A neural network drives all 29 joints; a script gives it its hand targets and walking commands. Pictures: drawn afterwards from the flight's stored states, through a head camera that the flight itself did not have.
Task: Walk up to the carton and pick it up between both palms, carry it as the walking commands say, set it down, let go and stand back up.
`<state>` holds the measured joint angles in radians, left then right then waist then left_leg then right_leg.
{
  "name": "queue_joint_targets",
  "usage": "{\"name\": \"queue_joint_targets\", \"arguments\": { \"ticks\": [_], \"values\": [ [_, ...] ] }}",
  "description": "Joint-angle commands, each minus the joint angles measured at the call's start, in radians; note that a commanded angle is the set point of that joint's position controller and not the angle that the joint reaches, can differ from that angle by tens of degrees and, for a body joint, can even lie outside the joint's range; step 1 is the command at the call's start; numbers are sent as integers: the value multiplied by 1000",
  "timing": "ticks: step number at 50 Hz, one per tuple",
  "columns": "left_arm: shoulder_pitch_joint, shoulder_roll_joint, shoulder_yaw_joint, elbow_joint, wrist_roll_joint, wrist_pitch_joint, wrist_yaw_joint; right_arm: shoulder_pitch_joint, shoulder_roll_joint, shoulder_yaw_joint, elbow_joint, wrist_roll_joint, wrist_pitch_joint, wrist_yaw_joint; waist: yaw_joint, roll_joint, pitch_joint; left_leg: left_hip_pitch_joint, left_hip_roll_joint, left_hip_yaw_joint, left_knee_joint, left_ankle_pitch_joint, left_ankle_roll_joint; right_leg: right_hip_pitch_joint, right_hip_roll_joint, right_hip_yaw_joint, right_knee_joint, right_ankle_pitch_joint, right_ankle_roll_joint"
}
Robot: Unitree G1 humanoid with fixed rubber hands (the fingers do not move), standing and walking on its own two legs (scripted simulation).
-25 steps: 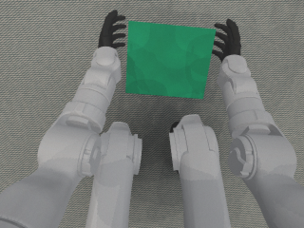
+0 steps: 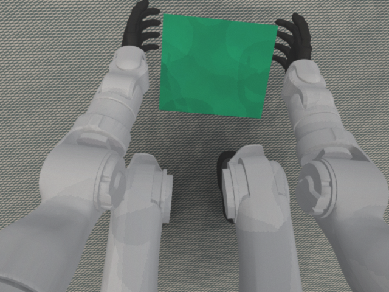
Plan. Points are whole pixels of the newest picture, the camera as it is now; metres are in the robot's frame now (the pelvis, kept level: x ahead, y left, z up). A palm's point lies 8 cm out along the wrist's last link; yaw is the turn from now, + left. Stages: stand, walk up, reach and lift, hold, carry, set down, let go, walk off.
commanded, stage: set down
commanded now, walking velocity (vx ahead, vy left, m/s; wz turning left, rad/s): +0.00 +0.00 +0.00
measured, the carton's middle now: (211, 68) +0.48 -0.07 -0.27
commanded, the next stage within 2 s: none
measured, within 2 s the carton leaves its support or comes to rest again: rests again in 0.54 s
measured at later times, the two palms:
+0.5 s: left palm (135, 45) +0.51 +0.07 -0.18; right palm (294, 58) +0.48 -0.22 -0.18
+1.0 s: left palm (134, 45) +0.52 +0.08 -0.19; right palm (293, 57) +0.48 -0.22 -0.19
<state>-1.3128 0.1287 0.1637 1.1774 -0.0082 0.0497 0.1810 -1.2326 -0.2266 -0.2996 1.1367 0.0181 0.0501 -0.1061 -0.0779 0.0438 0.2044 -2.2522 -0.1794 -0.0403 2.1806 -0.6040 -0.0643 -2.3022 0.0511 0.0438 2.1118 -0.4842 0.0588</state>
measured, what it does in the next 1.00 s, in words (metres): stands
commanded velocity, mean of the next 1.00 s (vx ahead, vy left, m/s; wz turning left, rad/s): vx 0.00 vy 0.00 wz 0.00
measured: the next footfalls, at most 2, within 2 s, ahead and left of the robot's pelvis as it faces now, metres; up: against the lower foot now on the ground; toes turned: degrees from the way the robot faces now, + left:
none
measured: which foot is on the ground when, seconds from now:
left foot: down 0.00-1.00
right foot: down 0.00-1.00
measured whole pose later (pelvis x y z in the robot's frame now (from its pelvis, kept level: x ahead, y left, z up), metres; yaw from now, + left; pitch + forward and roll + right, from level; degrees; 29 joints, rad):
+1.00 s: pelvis +0.01 +0.00 -0.01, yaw +0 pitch +40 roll -1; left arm -1.33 0.15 0.12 1.18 -0.02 -0.02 0.14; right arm -1.28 -0.26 -0.28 1.23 0.07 -0.06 -0.06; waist -0.07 0.02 0.24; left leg -2.27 -0.12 -0.02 2.21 -0.63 -0.03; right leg -2.32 0.03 0.02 2.14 -0.51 0.04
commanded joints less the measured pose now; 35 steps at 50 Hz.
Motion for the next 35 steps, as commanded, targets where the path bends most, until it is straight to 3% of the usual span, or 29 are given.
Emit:
{"name": "queue_joint_targets", "arguments": {
  "ticks": [1, 13, 16, 18, 19, 21, 29, 31, 35],
  "values": [
    [-429, -741, -214, -128, -3, -37, -221, -505, 701, 209, -110, 3, -38, 223, -47, 61, -849, 210, 2, 70, -209, 186, 46, 489, 58, -68, -106, 244, -63],
    [-380, -702, -203, -105, 8, -43, -222, -447, 661, 189, -65, -7, -47, 224, -49, 46, -826, 213, 14, 59, -204, 206, 50, 467, 53, -66, -95, 256, -63],
    [-361, -686, -199, -91, 20, -42, -219, -446, 644, 190, -59, -4, -50, 224, -30, 54, -820, 220, 17, 60, -203, 209, 48, 453, 53, -65, -90, 250, -63],
    [-357, -682, -202, -88, 17, -44, -220, -433, 639, 185, -47, -7, -51, 224, -41, 53, -804, 206, 18, 58, -201, 219, 46, 450, 50, -63, -91, 262, -62],
    [-343, -676, -201, -88, 19, -43, -220, -432, 642, 193, -56, -2, -52, 224, -29, 46, -819, 222, 19, 60, -199, 226, 49, 464, 51, -63, -89, 269, -60],
    [-336, -672, -205, -87, 21, -46, -218, -419, 628, 185, -44, -4, -57, 221, -33, 66, -807, 215, 20, 60, -198, 220, 48, 445, 52, -60, -88, 261, -66],
    [-308, -648, -205, -79, 22, -52, -221, -389, 622, 197, -23, 7, -66, 219, -28, 50, -788, 199, 25, 60, -186, 240, 50, 454, 51, -51, -85, 288, -62],
    [-297, -633, -201, -72, 29, -51, -220, -386, 617, 197, -19, 14, -66, 221, -12, 62, -785, 212, 27, 62, -188, 235, 51, 442, 51, -51, -84, 280, -61],
    [-294, -619, -199, -65, 30, -52, -221, -373, 600, 187, -5, 11, -71, 218, -21, 59, -758, 204, 33, 59, -186, 232, 51, 422, 49, -49, -86, 273, -62]
  ]
}}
